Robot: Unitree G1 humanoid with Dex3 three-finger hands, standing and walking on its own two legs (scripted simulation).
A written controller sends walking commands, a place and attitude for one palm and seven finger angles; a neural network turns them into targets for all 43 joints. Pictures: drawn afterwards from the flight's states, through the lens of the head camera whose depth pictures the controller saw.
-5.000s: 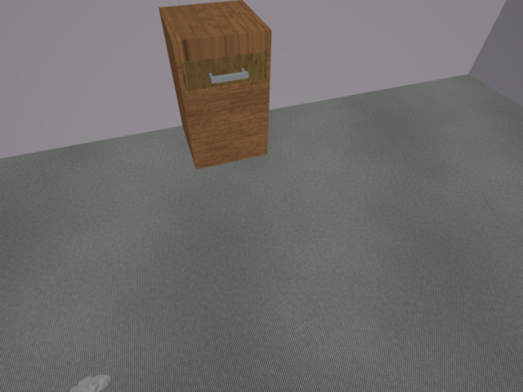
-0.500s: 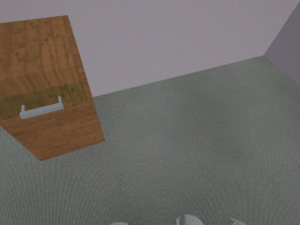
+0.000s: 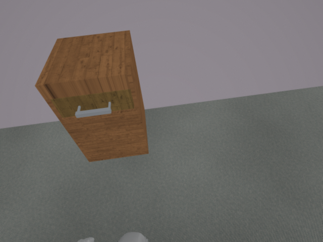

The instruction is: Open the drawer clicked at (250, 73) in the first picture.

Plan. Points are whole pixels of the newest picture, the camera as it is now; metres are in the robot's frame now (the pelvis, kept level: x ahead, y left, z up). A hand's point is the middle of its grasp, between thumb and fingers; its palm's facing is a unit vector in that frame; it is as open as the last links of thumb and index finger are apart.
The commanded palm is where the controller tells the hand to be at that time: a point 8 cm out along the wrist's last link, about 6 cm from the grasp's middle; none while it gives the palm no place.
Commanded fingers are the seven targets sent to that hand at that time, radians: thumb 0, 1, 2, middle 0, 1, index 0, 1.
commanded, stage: turn to face it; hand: left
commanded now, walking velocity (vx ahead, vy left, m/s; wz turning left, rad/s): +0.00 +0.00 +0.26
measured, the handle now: (94, 109) +0.74 +0.38 -0.22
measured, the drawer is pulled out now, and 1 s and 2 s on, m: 0.00 0.00 0.00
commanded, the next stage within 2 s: take the last steps up to it in 0.06 s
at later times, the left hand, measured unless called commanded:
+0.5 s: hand out of the picture +0.00 +0.27 -0.17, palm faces +0.17 -0.97 -0.18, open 7.4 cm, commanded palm none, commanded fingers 0.00 0.90 0.90 -0.20 -0.30 -0.20 -0.30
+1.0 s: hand (93, 224) +0.20 +0.23 -0.16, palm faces +0.21 -0.95 -0.21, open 7.1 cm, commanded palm none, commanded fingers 0.00 0.90 0.90 -0.20 -0.30 -0.20 -0.30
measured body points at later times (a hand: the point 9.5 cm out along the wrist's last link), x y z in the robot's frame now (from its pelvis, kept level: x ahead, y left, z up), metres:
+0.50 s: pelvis +0.01 +0.08 +0.00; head +0.00 +0.10 +0.45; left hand -0.01 +0.33 -0.16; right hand +0.07 -0.16 -0.13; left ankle -0.04 +0.14 -0.74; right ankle +0.04 -0.07 -0.66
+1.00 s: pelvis +0.16 +0.04 +0.00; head +0.16 +0.02 +0.45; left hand +0.19 +0.28 -0.14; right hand +0.14 -0.19 -0.17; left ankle +0.11 +0.17 -0.66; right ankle +0.18 -0.05 -0.74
